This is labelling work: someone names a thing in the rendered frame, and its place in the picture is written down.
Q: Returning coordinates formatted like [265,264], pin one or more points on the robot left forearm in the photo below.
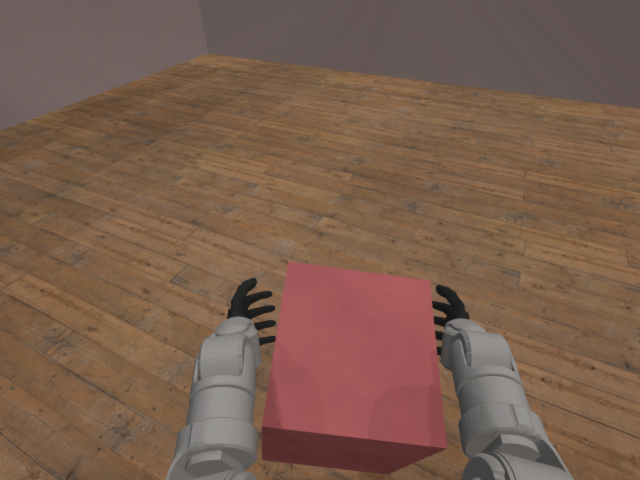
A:
[219,434]

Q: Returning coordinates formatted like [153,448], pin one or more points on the robot right hand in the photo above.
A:
[455,310]

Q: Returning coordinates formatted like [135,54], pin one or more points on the robot left hand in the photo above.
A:
[240,303]

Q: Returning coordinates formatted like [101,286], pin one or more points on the robot right forearm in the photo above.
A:
[495,412]

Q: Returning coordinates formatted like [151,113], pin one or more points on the carton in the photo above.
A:
[354,381]

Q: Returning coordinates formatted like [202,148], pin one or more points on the robot right upper arm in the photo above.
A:
[493,465]

